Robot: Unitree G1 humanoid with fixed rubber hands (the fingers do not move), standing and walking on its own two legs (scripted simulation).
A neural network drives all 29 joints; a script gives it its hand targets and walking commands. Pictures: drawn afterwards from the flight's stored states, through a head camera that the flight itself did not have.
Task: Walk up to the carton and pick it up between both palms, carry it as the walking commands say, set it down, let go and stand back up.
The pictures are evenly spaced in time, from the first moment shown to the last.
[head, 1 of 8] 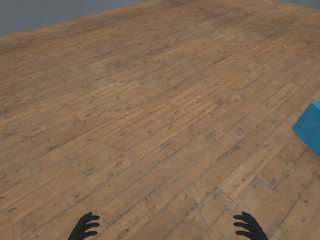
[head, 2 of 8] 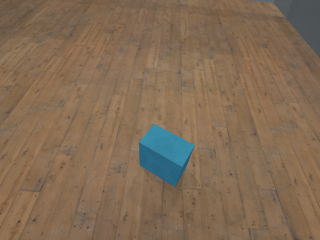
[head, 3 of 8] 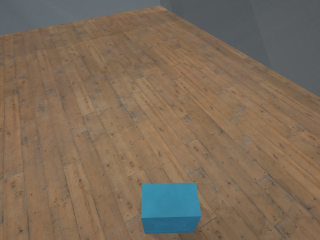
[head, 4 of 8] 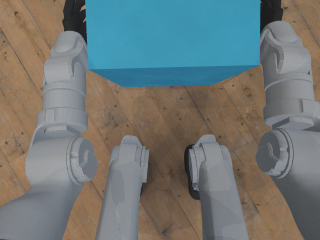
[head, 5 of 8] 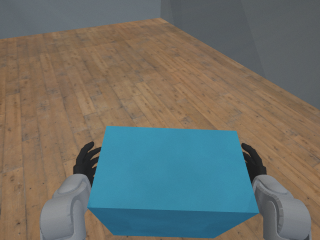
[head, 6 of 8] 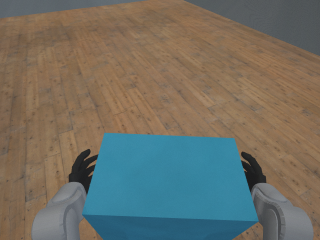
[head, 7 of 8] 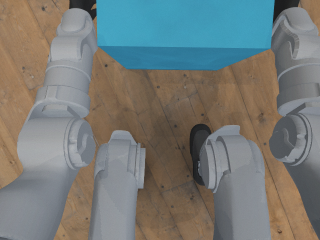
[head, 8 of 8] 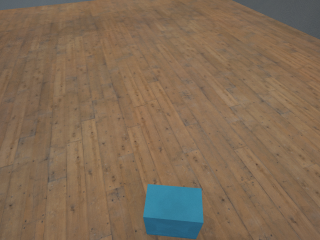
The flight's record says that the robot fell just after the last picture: no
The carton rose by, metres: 0.65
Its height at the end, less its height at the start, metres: +0.00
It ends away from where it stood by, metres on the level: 2.01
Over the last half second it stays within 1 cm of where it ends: yes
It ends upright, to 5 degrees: yes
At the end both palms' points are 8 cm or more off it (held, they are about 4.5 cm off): yes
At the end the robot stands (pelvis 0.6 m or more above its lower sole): yes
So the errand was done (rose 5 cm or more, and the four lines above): yes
